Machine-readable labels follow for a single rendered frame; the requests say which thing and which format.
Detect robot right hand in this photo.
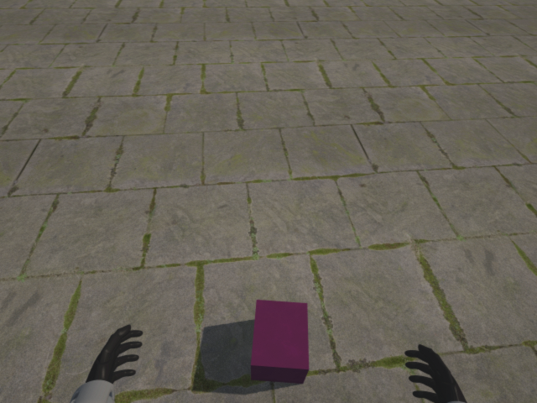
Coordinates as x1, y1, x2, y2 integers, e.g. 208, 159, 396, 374
405, 344, 467, 403

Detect carton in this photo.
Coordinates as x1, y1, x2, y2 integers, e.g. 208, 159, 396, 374
251, 300, 309, 384

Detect robot left forearm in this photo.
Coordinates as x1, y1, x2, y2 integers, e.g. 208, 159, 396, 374
70, 379, 115, 403

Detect robot left hand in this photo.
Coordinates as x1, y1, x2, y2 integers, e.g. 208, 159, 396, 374
86, 325, 143, 384

